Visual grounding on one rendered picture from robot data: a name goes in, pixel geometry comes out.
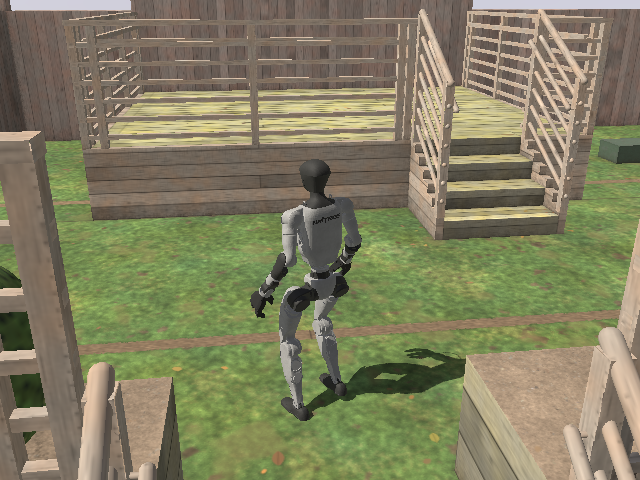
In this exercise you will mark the left robot upper arm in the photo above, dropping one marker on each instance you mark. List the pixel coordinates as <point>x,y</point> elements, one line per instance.
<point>290,221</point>

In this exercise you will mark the robot left thigh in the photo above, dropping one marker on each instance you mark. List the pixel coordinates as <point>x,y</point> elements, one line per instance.
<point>295,300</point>

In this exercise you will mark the left robot hand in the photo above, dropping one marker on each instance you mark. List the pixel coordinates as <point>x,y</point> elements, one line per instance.
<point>258,302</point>

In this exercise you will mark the robot left foot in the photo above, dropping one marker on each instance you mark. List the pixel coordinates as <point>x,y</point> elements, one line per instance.
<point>302,413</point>

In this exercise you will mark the right robot upper arm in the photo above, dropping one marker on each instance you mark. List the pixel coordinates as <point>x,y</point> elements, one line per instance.
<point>349,221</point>

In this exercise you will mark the robot right forearm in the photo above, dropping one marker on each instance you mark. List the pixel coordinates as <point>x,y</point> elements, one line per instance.
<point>348,253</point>

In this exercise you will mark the right robot hand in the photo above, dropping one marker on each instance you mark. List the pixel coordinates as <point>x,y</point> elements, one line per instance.
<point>337,264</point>

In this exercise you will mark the robot left forearm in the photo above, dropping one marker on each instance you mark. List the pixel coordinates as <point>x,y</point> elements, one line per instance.
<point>275,276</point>

